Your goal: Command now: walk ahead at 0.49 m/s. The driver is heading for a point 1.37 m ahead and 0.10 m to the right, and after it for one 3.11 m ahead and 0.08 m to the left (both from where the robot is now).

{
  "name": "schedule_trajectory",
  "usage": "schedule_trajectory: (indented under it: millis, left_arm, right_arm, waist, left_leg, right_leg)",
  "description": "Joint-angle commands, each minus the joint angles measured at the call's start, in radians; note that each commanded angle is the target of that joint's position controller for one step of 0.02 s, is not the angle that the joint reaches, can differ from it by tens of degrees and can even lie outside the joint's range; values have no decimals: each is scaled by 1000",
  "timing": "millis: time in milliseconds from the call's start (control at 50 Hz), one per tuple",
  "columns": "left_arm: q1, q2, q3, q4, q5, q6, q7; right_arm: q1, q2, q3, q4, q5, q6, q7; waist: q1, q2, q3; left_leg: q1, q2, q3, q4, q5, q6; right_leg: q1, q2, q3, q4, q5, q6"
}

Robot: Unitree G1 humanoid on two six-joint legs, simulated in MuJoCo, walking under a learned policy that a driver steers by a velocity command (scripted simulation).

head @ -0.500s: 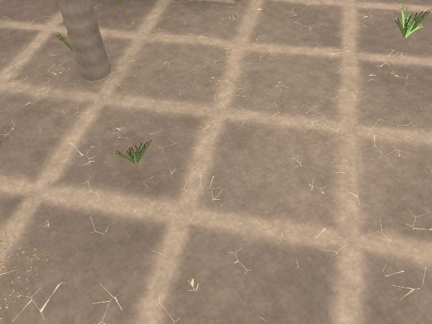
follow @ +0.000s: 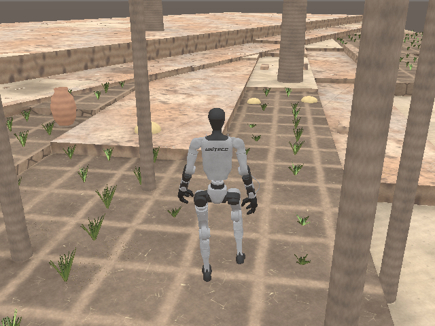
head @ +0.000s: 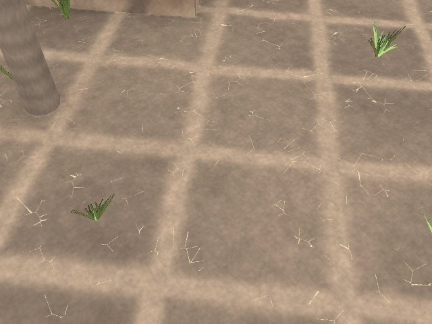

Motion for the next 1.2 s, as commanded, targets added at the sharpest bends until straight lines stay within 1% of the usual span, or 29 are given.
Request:
schedule_trajectory:
  millis: [20, 140, 200, 240, 280, 300, 320, 340, 360, 380, 420, 460, 500, 620, 740, 800, 820, 840, 860, 880, 900, 920, 940, 960, 980, 1020, 1060, 1120, 1200]
  left_arm:
    - [3, 31, 7, -49, 8, -3, -3]
    - [-209, 23, -7, -112, -7, -15, -32]
    - [-249, 39, -6, -144, -9, -24, -53]
    - [-185, 70, 6, -138, -9, -31, -59]
    - [117, 157, 53, -51, -6, -33, -51]
    - [282, 261, 77, -20, 15, -30, -44]
    - [315, 246, 71, -8, 9, -24, -48]
    - [257, 169, 45, -17, 4, -27, -48]
    - [161, 128, 32, -39, 4, -25, -44]
    - [80, 102, 21, -52, 11, -26, -48]
    - [28, 57, 8, -49, 22, -31, -57]
    - [56, 68, 11, -25, 18, -36, -56]
    - [90, 99, 20, -7, 19, -37, -45]
    - [179, 119, 22, 29, 8, -19, -18]
    - [258, 131, 31, 80, -3, 1, -10]
    - [227, 151, 41, 81, -6, 15, -4]
    - [203, 156, 42, 76, -5, 20, -4]
    - [191, 135, 34, 70, 0, 25, -4]
    - [202, 103, 17, 45, 16, 24, -4]
    - [330, -46, -25, 43, 14, -1, -18]
    - [273, 56, -4, 54, -12, -27, -22]
    - [172, 117, 12, 20, -35, -42, -24]
    - [114, 122, 14, 7, -31, -45, -16]
    - [85, 116, 22, 3, -14, -39, -9]
    - [107, 99, 26, 6, -7, -25, -7]
    - [139, 54, 23, 13, -6, -1, -5]
    - [91, 54, 26, -7, 1, 10, -2]
    - [-20, 53, 28, -43, 9, 11, -4]
    - [-154, 31, 18, -78, 2, 3, -18]
  right_arm:
    - [-27, -136, -19, -54, 3, -9, -22]
    - [87, -172, -26, -24, 23, 8, -33]
    - [109, -178, -33, -9, 25, 25, -38]
    - [82, -194, -39, -15, 24, 35, -39]
    - [48, -164, -25, -33, 11, 44, -38]
    - [130, -80, 2, -56, -1, 33, -32]
    - [181, -18, 23, -42, 13, 5, -23]
    - [99, -135, -5, -58, 39, -18, -18]
    - [2, -169, -14, -92, 54, -29, -18]
    - [-45, -160, -16, -101, 43, -27, -24]
    - [-25, -125, -24, -96, 25, 2, -31]
    - [0, -89, -22, -88, 23, 25, -34]
    - [-61, -95, -27, -111, 16, 33, -38]
    - [-283, -75, -25, -177, 13, 23, -27]
    - [-429, -81, -18, -233, 26, 10, 2]
    - [-377, -115, -30, -233, 27, -1, 14]
    - [-294, -140, -45, -211, 25, -3, 12]
    - [-124, -185, -71, -156, 24, -2, 6]
    - [65, -265, -94, -116, 12, 0, -4]
    - [128, -331, -106, -94, 7, 5, 0]
    - [111, -234, -79, -99, 17, 3, 1]
    - [17, -188, -66, -118, 19, -1, -2]
    - [-73, -160, -55, -141, 15, -2, -3]
    - [-126, -130, -46, -148, 5, -3, 1]
    - [-142, -104, -37, -144, -5, -5, 3]
    - [-117, -109, -39, -124, -3, -8, 4]
    - [-87, -144, -46, -108, -1, -11, -7]
    - [-40, -159, -48, -92, 3, -2, -26]
    - [19, -166, -46, -72, 13, 6, -34]
  waist:
    - [39, 83, 66]
    - [-35, 87, 99]
    - [-29, 94, 106]
    - [20, 117, 63]
    - [162, 103, -123]
    - [163, -77, -297]
    - [144, -255, -408]
    - [148, -167, -304]
    - [126, -105, -181]
    - [91, -12, -105]
    - [31, -19, -52]
    - [11, -18, -25]
    - [13, -4, 9]
    - [72, -11, 57]
    - [108, -17, 106]
    - [61, -41, 66]
    - [11, -52, 14]
    - [-64, -36, -83]
    - [-119, 79, -233]
    - [-46, 354, -358]
    - [-79, 263, -346]
    - [-65, 214, -200]
    - [-32, 121, -128]
    - [-2, 89, -68]
    - [33, 109, -55]
    - [55, 120, -33]
    - [57, 102, 2]
    - [32, 89, 29]
    - [-10, 99, 58]
  left_leg:
    - [-60, 273, -184, -172, 163, 160]
    - [75, 288, -145, -147, 130, 128]
    - [184, 336, -158, -84, 170, 113]
    - [209, 341, -151, 3, 349, 91]
    - [95, 247, -73, 359, 557, 41]
    - [-254, 130, -15, 762, 232, -19]
    - [-509, 2, -110, 1017, -385, -45]
    - [-609, 70, -203, 1112, -371, -19]
    - [-631, 125, -170, 1101, -286, -4]
    - [-587, 172, -148, 1038, -198, -7]
    - [-474, 222, -151, 931, -116, -11]
    - [-452, 226, -135, 878, -89, -24]
    - [-519, 233, -130, 796, -17, -42]
    - [-558, 202, -94, 443, 248, -62]
    - [-574, 172, -82, 281, 196, -35]
    - [-453, 137, -55, 243, 89, 2]
    - [-322, 101, -23, 231, 74, 20]
    - [-95, 76, -8, 229, 86, 48]
    - [223, 257, -220, 246, 91, 114]
    - [549, 476, -714, 114, -88, 283]
    - [533, 460, -796, 33, -192, 259]
    - [404, 429, -637, 24, -148, 206]
    - [249, 394, -511, 3, -47, 176]
    - [115, 356, -422, -28, 39, 160]
    - [38, 327, -362, -58, 78, 148]
    - [-29, 306, -298, -107, 120, 159]
    - [-44, 306, -255, -139, 166, 169]
    - [-3, 295, -208, -156, 203, 154]
    - [25, 262, -140, -164, 186, 118]
  right_leg:
    - [-39, -26, 6, -171, 156, 20]
    - [0, 37, -43, -476, 245, 21]
    - [-7, 51, -39, -539, 152, -11]
    - [117, 87, -66, -569, 80, -41]
    - [537, 115, -79, -567, 91, -100]
    - [943, -140, 280, -570, 35, -223]
    - [1114, -277, 694, -754, -97, -320]
    - [1033, -242, 633, -783, -139, -266]
    - [883, -210, 469, -793, -68, -226]
    - [724, -171, 350, -828, 37, -208]
    - [560, -104, 219, -892, 105, -183]
    - [506, -82, 152, -933, 163, -197]
    - [510, -81, 114, -959, 208, -204]
    - [566, -47, 23, -986, 183, -163]
    - [729, -108, 20, -929, 180, -150]
    - [778, -128, 18, -837, 358, -125]
    - [767, -108, -4, -741, 525, -109]
    - [705, -52, -44, -548, 609, -82]
    - [487, 14, -92, -224, 350, -44]
    - [81, 211, -55, 124, -340, 21]
    - [-36, 172, 86, 255, -424, 2]
    - [-103, 117, 68, 270, -342, -17]
    - [-64, 59, 39, 225, -240, -21]
    - [-15, 26, 29, 160, -180, -17]
    - [52, 0, 37, 119, -140, -18]
    - [95, -10, 25, 60, -116, -10]
    - [45, -17, 16, -16, -51, 8]
    - [-34, -16, 9, -183, 101, 30]
    - [3, 23, -31, -405, 256, 29]
Velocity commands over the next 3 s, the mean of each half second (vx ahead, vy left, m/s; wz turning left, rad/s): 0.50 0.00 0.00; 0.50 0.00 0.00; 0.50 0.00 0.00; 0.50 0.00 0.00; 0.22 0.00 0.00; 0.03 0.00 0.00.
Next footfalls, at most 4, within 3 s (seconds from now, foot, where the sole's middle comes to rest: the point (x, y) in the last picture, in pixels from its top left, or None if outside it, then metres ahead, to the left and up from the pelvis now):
0.28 right None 0.35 -0.16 -0.78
0.86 left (188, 282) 0.66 0.08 -0.78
1.42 right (250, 202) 0.98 -0.15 -0.78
1.98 left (186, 146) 1.28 0.10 -0.78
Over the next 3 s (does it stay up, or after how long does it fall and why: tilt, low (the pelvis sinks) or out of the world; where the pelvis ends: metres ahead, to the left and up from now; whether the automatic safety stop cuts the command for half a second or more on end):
stays up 1.31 -0.02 -0.01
